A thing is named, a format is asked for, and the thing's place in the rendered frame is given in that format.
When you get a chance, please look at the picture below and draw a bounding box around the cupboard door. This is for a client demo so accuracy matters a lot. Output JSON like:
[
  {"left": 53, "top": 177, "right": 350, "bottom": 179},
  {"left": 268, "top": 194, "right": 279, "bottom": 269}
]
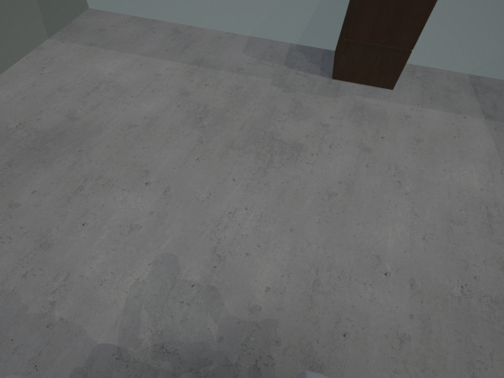
[{"left": 349, "top": 0, "right": 434, "bottom": 47}]

